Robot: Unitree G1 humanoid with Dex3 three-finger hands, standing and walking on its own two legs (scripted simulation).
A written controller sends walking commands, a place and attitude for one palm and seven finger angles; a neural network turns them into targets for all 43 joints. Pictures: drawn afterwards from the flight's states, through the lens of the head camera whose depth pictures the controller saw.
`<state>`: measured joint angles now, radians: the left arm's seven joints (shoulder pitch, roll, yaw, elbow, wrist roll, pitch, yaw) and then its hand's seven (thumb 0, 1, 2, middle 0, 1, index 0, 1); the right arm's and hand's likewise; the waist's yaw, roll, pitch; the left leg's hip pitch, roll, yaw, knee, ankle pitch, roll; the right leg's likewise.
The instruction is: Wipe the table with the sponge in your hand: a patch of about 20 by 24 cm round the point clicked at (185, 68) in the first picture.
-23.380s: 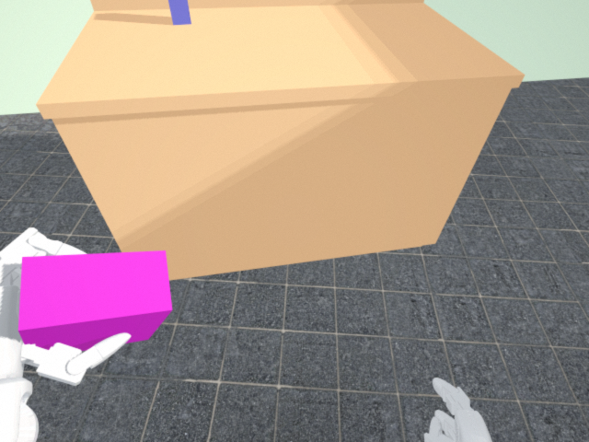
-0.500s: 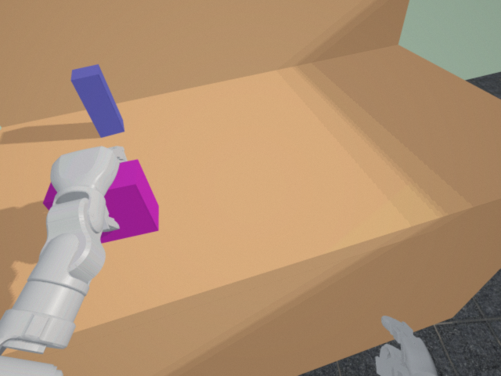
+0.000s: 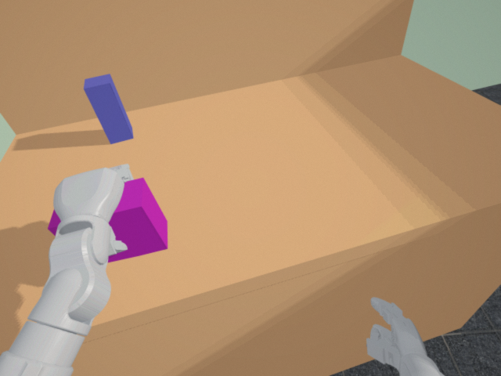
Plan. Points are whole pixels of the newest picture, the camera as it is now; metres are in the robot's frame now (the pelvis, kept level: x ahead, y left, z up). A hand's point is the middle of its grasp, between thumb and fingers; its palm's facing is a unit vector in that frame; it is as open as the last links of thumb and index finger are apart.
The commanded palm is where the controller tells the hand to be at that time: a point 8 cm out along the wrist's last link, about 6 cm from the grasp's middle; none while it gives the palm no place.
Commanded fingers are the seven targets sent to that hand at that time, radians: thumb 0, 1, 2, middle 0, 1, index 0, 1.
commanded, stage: wipe back along the middle lane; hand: left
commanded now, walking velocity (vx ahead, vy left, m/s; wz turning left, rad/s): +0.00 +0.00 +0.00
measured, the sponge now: (120, 231) +0.30 +0.26 +0.11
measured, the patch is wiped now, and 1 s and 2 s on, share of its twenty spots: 0.70 0.75 0.85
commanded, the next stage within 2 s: slide across to the third lane in 0.52 s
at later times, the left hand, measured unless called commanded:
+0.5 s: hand (104, 242) +0.24 +0.24 +0.15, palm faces +0.21 -0.10 -0.97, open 10.4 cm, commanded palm +0.19 +0.23 +0.17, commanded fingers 0.00 0.10 1.30 -1.20 -1.60 -1.20 -1.60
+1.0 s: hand (124, 246) +0.24 +0.21 +0.16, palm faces +0.22 -0.10 -0.97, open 10.4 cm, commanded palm +0.21 +0.18 +0.20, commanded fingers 0.00 0.10 1.30 -1.20 -1.60 -1.20 -1.60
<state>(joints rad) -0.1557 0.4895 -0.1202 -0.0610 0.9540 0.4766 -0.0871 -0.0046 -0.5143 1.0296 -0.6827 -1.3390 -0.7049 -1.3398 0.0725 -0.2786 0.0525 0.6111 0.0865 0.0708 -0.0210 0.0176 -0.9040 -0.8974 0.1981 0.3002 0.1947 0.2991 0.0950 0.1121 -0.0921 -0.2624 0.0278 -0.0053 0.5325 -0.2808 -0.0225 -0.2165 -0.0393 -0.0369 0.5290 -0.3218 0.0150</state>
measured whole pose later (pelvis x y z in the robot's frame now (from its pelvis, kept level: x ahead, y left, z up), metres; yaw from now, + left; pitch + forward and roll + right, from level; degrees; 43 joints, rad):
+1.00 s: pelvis -0.02 -0.01 +0.00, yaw +1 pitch -3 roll +0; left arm -0.05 0.42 -0.23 -0.28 0.95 0.49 -0.05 -0.01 -0.51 1.03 -0.67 -1.34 -0.70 -1.34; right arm 0.05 -0.25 0.05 0.63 0.08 -0.01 -0.02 0.02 -0.90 -0.90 0.20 0.30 0.18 0.29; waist 0.16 0.13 -0.07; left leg -0.23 0.03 -0.03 0.54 -0.25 -0.04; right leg -0.19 -0.03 -0.06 0.56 -0.32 0.00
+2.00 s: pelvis -0.03 -0.03 +0.00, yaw -1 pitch -3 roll +1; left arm -0.46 0.33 -0.31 0.27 0.95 0.54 -0.05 -0.03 -0.53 1.03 -0.70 -1.33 -0.73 -1.31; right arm 0.06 -0.27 0.06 0.70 0.09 0.03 -0.07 0.02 -0.90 -0.90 0.20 0.30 0.19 0.30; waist 0.09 0.11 -0.08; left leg -0.22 0.06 -0.01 0.47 -0.21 -0.05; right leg -0.21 -0.01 -0.04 0.55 -0.29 -0.03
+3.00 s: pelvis -0.02 -0.01 +0.00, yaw +0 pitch +4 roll +0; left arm -0.86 0.38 -0.20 0.87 1.00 0.37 -0.02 -0.01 -0.54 1.04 -0.71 -1.32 -0.74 -1.31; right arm 0.19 -0.27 0.03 0.73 0.08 0.06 -0.07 0.01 -0.90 -0.90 0.20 0.30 0.20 0.30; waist 0.01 0.07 -0.11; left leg -0.36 0.04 -0.02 0.51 -0.22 -0.04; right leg -0.33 -0.02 -0.04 0.53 -0.28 -0.01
